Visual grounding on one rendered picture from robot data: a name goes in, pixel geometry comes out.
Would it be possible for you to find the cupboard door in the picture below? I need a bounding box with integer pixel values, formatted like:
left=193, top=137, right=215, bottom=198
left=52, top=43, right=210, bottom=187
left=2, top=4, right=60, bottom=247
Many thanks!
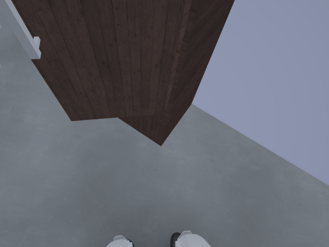
left=11, top=0, right=186, bottom=121

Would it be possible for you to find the robot right thigh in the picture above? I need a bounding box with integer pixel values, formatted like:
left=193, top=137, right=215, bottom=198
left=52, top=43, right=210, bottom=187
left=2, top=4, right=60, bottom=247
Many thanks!
left=175, top=234, right=211, bottom=247

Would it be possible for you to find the handle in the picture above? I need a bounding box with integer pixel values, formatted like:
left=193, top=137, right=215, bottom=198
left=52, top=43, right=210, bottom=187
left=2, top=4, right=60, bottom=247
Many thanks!
left=0, top=0, right=41, bottom=59

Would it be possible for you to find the robot right shin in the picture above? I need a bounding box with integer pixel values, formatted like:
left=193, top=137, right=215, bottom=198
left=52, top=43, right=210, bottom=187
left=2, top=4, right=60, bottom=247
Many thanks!
left=178, top=231, right=191, bottom=238

